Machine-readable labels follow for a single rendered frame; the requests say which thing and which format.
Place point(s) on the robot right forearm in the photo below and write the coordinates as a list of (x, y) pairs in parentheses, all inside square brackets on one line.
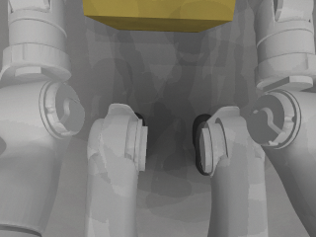
[(284, 34)]

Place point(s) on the right robot shin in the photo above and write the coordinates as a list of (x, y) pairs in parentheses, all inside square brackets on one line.
[(233, 111)]

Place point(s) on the right robot thigh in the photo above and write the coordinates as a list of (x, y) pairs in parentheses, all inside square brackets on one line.
[(237, 178)]

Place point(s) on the left robot upper arm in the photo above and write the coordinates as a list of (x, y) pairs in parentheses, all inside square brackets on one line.
[(37, 121)]

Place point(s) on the carton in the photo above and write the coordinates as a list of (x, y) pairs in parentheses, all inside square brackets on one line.
[(180, 16)]

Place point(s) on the right robot upper arm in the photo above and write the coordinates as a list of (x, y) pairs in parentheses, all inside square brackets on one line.
[(283, 122)]

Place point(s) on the robot left forearm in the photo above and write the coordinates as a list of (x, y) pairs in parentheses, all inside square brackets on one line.
[(37, 43)]

